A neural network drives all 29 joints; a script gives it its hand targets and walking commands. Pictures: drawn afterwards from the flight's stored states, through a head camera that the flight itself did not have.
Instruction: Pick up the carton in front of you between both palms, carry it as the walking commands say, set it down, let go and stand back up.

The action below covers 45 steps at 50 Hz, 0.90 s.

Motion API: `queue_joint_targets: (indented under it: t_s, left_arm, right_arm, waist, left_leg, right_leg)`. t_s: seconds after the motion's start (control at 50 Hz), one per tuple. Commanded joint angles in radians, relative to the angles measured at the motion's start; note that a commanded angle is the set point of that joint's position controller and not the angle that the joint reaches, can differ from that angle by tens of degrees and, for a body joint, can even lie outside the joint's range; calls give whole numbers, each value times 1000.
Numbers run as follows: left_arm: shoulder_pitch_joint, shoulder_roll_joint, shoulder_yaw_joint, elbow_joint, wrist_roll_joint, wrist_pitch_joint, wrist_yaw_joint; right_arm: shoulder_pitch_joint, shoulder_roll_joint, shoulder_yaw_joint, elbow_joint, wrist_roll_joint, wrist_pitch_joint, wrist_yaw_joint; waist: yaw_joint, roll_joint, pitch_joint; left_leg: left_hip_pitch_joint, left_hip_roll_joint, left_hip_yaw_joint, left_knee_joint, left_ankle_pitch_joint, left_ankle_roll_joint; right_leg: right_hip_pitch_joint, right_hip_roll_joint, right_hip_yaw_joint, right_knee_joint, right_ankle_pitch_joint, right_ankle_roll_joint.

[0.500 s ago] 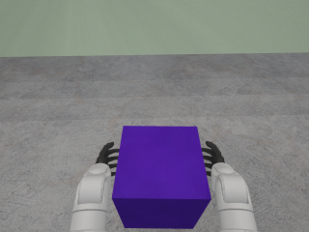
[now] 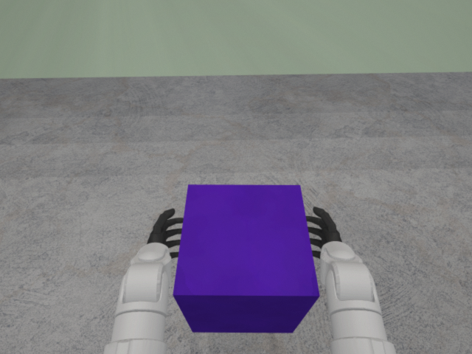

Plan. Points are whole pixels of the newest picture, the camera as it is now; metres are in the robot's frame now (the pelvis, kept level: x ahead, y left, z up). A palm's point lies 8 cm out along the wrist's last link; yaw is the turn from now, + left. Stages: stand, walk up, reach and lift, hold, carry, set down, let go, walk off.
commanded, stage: carry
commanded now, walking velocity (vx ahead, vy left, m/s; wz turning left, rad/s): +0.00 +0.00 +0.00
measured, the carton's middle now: (243, 263) +0.31 +0.00 -0.04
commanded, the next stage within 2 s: hold in 0.10 s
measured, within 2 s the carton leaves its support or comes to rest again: neither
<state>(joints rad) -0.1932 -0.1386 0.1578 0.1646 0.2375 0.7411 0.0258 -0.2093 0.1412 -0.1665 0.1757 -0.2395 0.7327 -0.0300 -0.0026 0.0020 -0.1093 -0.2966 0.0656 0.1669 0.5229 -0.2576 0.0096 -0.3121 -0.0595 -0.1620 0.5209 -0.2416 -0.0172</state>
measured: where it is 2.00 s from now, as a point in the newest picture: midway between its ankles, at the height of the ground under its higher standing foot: outside the picture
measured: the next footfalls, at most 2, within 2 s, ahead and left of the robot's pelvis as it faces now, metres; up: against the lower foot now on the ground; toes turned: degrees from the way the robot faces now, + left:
none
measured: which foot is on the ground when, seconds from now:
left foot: down 0.00-1.00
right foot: down 0.00-1.00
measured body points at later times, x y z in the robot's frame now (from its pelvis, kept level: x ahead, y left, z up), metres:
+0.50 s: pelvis -0.02 +0.00 +0.00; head -0.07 +0.00 +0.45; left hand +0.28 +0.15 +0.04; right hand +0.28 -0.15 +0.04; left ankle +0.01 +0.12 -0.74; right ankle +0.02 -0.11 -0.74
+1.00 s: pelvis -0.05 +0.01 -0.05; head +0.15 +0.02 +0.35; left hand +0.36 +0.17 -0.13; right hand +0.35 -0.13 -0.13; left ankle +0.01 +0.12 -0.74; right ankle +0.02 -0.11 -0.74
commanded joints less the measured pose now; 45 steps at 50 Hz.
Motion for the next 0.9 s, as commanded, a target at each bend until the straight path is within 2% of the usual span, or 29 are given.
queue_joint_targets:
  t_s: [0.0, 0.08, 0.1, 0.12, 0.14, 0.18, 0.2, 0.26, 0.4, 0.46, 0.52, 0.6, 0.68, 0.74, 0.82, 0.88]
  left_arm:
    - [-470, -897, -549, -89, -256, -47, -227]
    - [-465, -895, -547, -86, -254, -46, -226]
    - [-379, -927, -525, -84, -245, -38, -236]
    - [-376, -904, -511, -109, -234, -52, -230]
    - [-385, -894, -511, -108, -224, -51, -229]
    - [-408, -884, -501, -93, -226, -56, -230]
    - [-423, -877, -507, -95, -234, -56, -234]
    - [-453, -893, -502, -63, -228, -58, -243]
    - [-540, -923, -444, 27, -204, -58, -261]
    - [-668, -929, -376, 136, -171, -76, -279]
    - [-836, -930, -270, 297, -117, -121, -303]
    - [-965, -857, -69, 484, -3, -179, -287]
    - [-949, -701, 129, 568, 127, -225, -246]
    - [-927, -592, 189, 575, 173, -279, -231]
    - [-917, -578, 133, 564, 149, -393, -232]
    - [-941, -640, 29, 546, 105, -497, -241]
  right_arm:
    - [-434, 905, 551, -62, 254, -34, 233]
    - [-432, 904, 552, -62, 254, -33, 233]
    - [-336, 936, 540, -70, 245, -26, 242]
    - [-362, 894, 528, -112, 237, -36, 241]
    - [-361, 901, 521, -99, 229, -36, 244]
    - [-370, 902, 516, -79, 223, -42, 235]
    - [-357, 893, 502, -67, 214, -43, 230]
    - [-397, 904, 493, -50, 210, -44, 235]
    - [-510, 932, 462, 26, 206, -42, 266]
    - [-635, 943, 393, 129, 175, -58, 281]
    - [-796, 964, 284, 288, 127, -97, 299]
    - [-925, 915, 79, 467, 23, -143, 263]
    - [-911, 794, -105, 553, -91, -184, 202]
    - [-879, 706, -170, 549, -136, -243, 168]
    - [-876, 704, -136, 512, -123, -370, 142]
    - [-897, 762, -42, 483, -85, -474, 139]
  waist:
    - [0, 0, -222]
    - [0, -1, -230]
    - [10, 11, -149]
    - [16, 24, -191]
    - [6, 6, -174]
    - [6, -20, -158]
    - [-5, -22, -146]
    - [-2, 4, -117]
    - [11, 5, -41]
    - [12, 3, 10]
    - [7, -6, 15]
    - [3, -17, 61]
    - [7, -17, 84]
    - [9, -11, 36]
    - [3, 2, -105]
    - [-4, 11, -256]
  left_leg:
    - [77, 101, -109, -80, 150, 7]
    - [80, 101, -109, -79, 156, 7]
    - [203, -147, -238, -133, 378, 26]
    - [236, -129, -262, -142, 372, 30]
    - [272, -126, -269, -144, 428, 28]
    - [240, -137, -264, -147, 387, 13]
    - [228, -136, -266, -151, 352, 6]
    - [227, -139, -261, -166, 246, 8]
    - [191, -129, -259, -185, 74, 21]
    - [144, -124, -251, -177, -79, 31]
    - [108, -118, -250, -141, -191, 37]
    - [34, -120, -250, -77, -255, 37]
    - [-56, -131, -240, -11, -200, 40]
    - [-149, -140, -227, 47, -121, 37]
    - [-241, -165, -223, 138, 8, 26]
    - [-285, -179, -231, 213, 104, 18]
  right_leg:
    - [85, -107, 112, -80, 164, -6]
    - [91, -107, 112, -78, 168, -6]
    - [282, 143, 235, -119, 374, -16]
    - [322, 124, 256, -106, 421, -18]
    - [291, 129, 256, -114, 429, -12]
    - [351, 136, 260, -132, 402, -1]
    - [378, 136, 259, -139, 365, -6]
    - [342, 135, 254, -150, 266, -5]
    - [292, 125, 247, -164, 84, -8]
    - [247, 121, 242, -155, -80, -15]
    - [196, 113, 248, -128, -200, -10]
    - [129, 107, 263, -95, -304, -8]
    - [36, 118, 253, -43, -258, -1]
    - [-25, 133, 237, 25, -142, 8]
    - [-105, 160, 226, 123, 29, 18]
    - [-181, 174, 221, 203, 123, 26]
